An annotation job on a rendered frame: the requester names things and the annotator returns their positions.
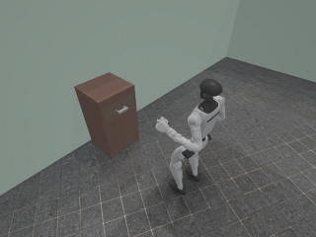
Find robot left forearm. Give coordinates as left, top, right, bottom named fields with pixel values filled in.
left=166, top=127, right=199, bottom=152

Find drawer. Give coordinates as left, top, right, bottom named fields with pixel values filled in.
left=102, top=94, right=135, bottom=123

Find cabinet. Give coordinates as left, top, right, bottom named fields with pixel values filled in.
left=74, top=72, right=139, bottom=158

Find robot right upper arm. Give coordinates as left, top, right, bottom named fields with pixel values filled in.
left=213, top=96, right=226, bottom=122

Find robot left upper arm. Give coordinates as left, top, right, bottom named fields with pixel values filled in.
left=188, top=111, right=202, bottom=153

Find handle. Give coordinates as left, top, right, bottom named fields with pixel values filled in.
left=117, top=106, right=128, bottom=114

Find robot left hand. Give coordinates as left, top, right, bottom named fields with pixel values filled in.
left=155, top=117, right=170, bottom=133

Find right robot foot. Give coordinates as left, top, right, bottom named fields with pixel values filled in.
left=185, top=166, right=200, bottom=182

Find robot torso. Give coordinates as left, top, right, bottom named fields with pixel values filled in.
left=191, top=98, right=220, bottom=150

